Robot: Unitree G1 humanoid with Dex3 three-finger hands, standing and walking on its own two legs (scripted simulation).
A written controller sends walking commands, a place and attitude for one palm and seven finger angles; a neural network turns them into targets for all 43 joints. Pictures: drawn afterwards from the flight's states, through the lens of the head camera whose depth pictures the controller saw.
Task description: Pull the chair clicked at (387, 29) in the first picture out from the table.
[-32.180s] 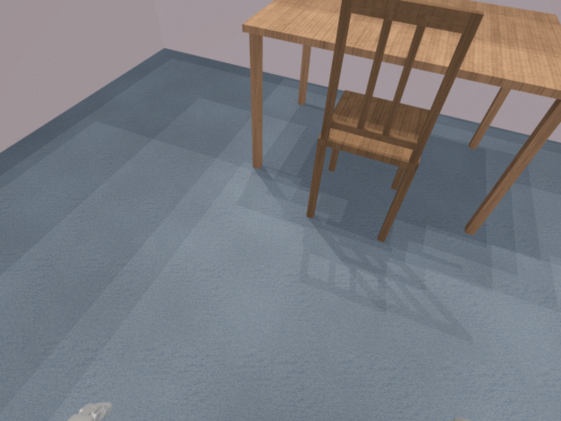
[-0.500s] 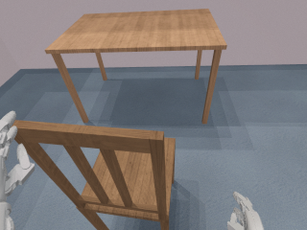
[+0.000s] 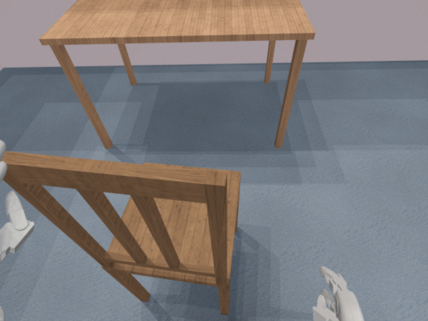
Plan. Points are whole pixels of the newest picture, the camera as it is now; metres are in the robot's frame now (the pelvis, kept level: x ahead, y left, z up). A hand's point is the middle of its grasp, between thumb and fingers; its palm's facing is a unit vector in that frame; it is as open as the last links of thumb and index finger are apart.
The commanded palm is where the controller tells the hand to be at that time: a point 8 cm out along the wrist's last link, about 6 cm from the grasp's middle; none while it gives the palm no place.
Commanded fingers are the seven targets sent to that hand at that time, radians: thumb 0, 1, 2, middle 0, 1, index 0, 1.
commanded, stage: step back with the hand held close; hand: left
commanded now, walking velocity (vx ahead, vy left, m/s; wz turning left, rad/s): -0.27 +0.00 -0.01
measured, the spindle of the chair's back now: (120, 231) +0.29 +0.24 -0.04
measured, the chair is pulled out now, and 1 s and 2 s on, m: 0.70 0.70 0.70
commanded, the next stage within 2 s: none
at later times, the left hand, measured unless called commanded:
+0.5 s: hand (18, 239) +0.18 +0.26 +0.17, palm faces +0.46 -0.75 -0.47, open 7.4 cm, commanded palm +0.12 +0.30 +0.18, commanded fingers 0.00 0.90 0.90 -0.20 -0.30 -0.20 -0.30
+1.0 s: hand (13, 239) +0.18 +0.27 +0.17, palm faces +0.43 -0.74 -0.51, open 7.4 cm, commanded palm +0.11 +0.31 +0.18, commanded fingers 0.00 0.90 0.90 -0.20 -0.30 -0.20 -0.30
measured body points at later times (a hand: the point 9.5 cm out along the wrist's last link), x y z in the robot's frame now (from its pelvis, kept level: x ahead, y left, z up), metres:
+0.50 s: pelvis -0.02 +0.00 -0.01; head -0.01 +0.01 +0.44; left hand +0.15 +0.30 +0.20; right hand +0.14 -0.24 -0.09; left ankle -0.05 +0.12 -0.73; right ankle +0.09 -0.11 -0.73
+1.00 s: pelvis -0.03 +0.01 -0.01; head +0.00 +0.03 +0.44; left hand +0.15 +0.31 +0.20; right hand +0.14 -0.23 -0.09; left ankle -0.05 +0.12 -0.73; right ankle +0.09 -0.11 -0.73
